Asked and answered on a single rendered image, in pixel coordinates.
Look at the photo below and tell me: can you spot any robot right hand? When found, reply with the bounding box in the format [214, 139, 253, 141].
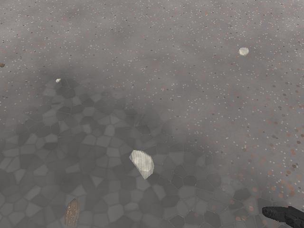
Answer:
[262, 206, 304, 228]

